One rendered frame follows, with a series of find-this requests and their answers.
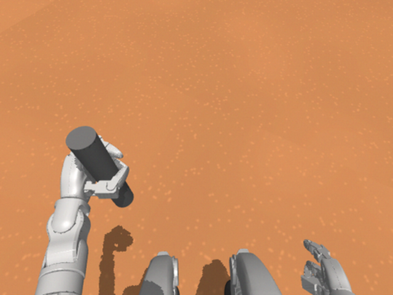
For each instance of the right robot hand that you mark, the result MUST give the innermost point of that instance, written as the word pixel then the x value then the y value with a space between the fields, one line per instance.
pixel 322 280

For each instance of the left robot hand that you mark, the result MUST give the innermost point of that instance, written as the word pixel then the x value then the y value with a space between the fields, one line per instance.
pixel 76 181

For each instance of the left robot arm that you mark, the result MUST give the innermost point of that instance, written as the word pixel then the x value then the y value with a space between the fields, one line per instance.
pixel 65 261

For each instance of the can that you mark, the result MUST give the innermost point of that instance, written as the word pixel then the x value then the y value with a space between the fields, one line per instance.
pixel 86 145

